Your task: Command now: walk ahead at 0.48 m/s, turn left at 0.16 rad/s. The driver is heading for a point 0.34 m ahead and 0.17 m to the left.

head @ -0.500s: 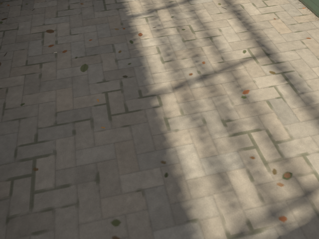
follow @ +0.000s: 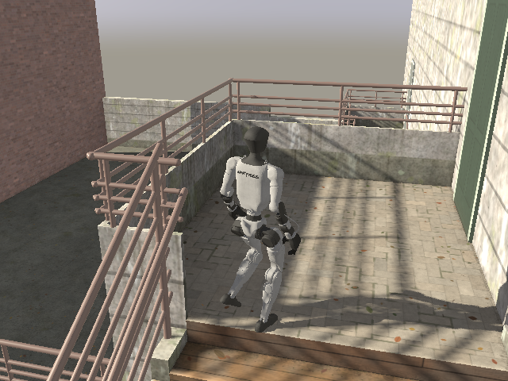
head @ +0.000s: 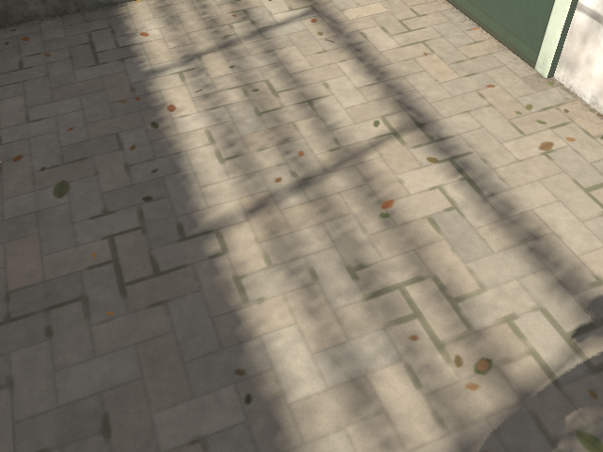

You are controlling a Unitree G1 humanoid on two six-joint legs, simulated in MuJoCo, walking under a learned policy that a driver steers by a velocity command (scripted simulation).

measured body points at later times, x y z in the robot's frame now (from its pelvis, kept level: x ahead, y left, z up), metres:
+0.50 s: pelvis +0.27 +0.06 +0.00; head +0.29 +0.06 +0.45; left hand +0.28 +0.32 -0.13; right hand +0.43 -0.17 -0.13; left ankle +0.33 +0.15 -0.73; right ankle +0.15 -0.11 -0.61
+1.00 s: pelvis +0.39 +0.04 +0.00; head +0.41 +0.04 +0.45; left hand +0.48 +0.31 -0.11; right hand +0.54 -0.17 -0.14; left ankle +0.33 +0.15 -0.73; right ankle +0.46 -0.05 -0.73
